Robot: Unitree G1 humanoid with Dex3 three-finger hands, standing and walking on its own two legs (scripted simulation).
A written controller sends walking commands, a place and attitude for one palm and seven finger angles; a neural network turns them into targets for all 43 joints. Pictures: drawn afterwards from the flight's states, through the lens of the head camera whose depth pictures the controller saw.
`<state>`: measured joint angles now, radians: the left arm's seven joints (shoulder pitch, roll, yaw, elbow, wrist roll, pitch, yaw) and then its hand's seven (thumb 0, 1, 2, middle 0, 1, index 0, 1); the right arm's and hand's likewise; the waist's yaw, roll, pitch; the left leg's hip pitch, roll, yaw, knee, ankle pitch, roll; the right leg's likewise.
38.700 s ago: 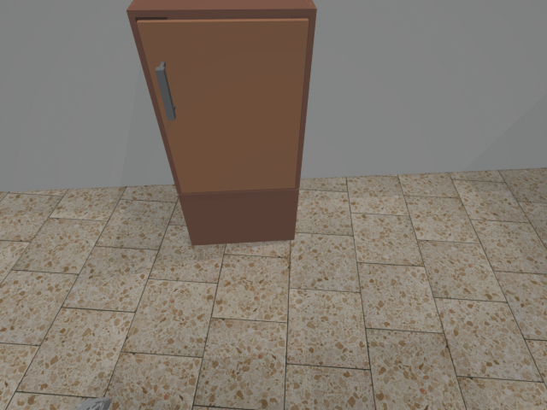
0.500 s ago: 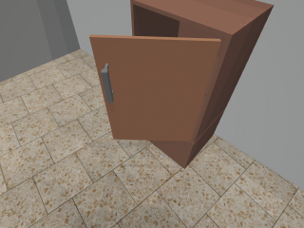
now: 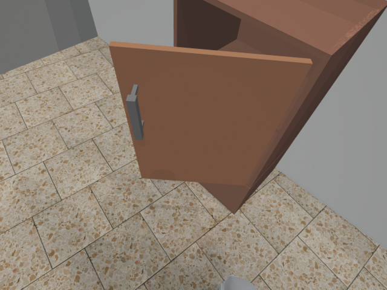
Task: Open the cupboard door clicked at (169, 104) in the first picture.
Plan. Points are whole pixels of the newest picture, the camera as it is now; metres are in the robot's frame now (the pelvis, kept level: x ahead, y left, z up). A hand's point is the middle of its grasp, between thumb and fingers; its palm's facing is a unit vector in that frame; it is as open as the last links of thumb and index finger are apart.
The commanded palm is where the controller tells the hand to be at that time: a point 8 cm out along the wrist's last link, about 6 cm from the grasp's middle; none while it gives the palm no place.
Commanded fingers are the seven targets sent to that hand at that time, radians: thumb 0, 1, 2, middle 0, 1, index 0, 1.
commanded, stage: come to a stop and stand still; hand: left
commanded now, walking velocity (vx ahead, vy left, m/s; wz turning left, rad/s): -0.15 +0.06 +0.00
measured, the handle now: (137, 113) +0.51 +0.18 +0.01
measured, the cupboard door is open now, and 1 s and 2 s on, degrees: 41 41 41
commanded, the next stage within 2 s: look again from close up in 0.84 s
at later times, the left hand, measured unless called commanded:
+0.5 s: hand out of the picture +0.04 +0.17 -0.18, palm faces +0.07 -0.97 -0.22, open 7.3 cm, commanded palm none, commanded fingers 0.00 0.90 0.90 -0.20 -0.30 -0.20 -0.30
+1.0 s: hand out of the picture +0.01 +0.16 -0.18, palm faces -0.02 -0.98 -0.21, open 7.3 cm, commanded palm none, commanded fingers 0.00 0.90 0.90 -0.20 -0.30 -0.20 -0.30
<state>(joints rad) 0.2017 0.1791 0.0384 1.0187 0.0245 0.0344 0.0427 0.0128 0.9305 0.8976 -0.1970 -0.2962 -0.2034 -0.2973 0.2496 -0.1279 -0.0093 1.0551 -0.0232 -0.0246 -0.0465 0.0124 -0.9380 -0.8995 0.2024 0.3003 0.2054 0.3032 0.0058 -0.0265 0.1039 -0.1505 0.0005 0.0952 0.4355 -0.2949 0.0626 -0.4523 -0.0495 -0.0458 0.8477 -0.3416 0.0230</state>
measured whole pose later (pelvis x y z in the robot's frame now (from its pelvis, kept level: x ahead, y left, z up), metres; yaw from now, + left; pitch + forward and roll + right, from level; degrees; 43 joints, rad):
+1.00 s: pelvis -0.03 -0.02 -0.01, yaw -1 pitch +2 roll +1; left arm 0.23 0.18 0.03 1.03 0.01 0.02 0.03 0.01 0.94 0.90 -0.20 -0.30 -0.20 -0.30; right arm 0.41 -0.10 0.00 1.08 -0.03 -0.01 -0.03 0.01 -0.91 -0.90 0.20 0.30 0.21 0.30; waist -0.02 -0.03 0.03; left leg -0.25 0.02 0.07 0.52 -0.30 0.00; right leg -0.34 -0.04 0.00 0.65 -0.32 -0.01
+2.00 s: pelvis -0.07 -0.03 -0.08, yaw +1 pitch +10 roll +0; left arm 0.45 0.15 0.09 0.15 -0.23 -0.49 -0.30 0.01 0.57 0.75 -0.23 -0.52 -0.23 -0.52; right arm 0.12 -0.27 -0.07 0.48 0.01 -0.27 -0.01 0.01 -0.91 -0.90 0.20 0.30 0.20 0.30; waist 0.04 -0.05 -0.12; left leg -0.76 0.01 -0.01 1.10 -0.51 -0.02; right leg -0.78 -0.05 -0.02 1.10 -0.49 0.01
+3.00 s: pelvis -0.05 -0.03 -0.06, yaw +2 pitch +11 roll -2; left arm 0.08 0.38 0.37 0.26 -0.33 -0.21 -0.45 -0.01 -0.48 0.31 -0.30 -1.18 -0.30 -1.18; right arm 0.25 -0.27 0.05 0.54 0.03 -0.22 -0.08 0.01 -0.90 -0.90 0.20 0.30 0.21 0.30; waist 0.01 0.04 -0.09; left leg -0.68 0.03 -0.05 0.97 -0.48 -0.01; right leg -0.66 -0.03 -0.06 0.91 -0.44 0.02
